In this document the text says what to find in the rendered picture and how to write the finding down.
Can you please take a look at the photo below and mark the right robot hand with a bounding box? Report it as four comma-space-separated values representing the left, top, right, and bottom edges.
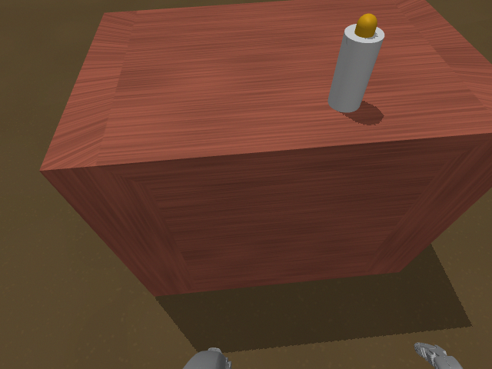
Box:
414, 343, 463, 369

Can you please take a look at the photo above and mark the bottle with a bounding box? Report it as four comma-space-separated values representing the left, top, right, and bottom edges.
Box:
327, 14, 384, 113

